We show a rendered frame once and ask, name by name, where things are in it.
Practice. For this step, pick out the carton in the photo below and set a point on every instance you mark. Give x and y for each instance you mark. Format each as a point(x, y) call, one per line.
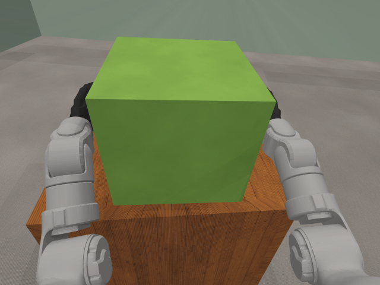
point(178, 121)

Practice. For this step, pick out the right robot hand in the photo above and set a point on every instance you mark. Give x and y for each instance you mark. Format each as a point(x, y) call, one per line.
point(276, 112)

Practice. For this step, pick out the left robot hand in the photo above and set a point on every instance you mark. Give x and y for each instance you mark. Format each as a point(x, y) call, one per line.
point(79, 109)

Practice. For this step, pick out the left robot upper arm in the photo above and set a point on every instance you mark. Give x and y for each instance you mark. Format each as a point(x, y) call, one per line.
point(81, 260)

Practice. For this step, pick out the robot right forearm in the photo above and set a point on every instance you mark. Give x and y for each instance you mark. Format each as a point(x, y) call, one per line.
point(307, 196)

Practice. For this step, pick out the right robot upper arm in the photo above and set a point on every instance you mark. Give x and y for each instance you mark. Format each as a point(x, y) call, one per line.
point(327, 255)

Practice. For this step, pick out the pedestal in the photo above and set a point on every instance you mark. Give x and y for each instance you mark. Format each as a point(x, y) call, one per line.
point(212, 243)

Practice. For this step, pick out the robot left forearm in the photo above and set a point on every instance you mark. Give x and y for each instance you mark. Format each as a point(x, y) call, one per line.
point(69, 177)

